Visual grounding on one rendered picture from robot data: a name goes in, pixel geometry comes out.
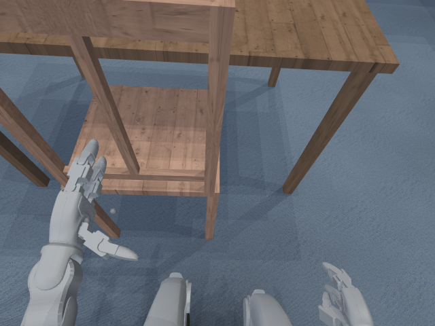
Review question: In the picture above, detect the right robot shin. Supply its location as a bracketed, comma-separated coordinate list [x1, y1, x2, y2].
[252, 289, 265, 295]

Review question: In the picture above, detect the right robot hand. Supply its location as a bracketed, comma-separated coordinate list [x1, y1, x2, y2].
[318, 262, 374, 326]

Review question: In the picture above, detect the left robot hand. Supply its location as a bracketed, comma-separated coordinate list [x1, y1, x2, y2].
[49, 139, 139, 261]

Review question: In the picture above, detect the table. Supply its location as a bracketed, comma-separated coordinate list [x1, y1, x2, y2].
[0, 0, 400, 194]

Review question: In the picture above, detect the left robot forearm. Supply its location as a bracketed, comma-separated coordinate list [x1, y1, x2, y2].
[20, 243, 85, 326]

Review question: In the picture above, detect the right robot thigh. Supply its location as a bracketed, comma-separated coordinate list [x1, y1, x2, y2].
[243, 293, 293, 326]

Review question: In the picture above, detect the chair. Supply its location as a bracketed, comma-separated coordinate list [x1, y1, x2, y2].
[0, 0, 235, 240]

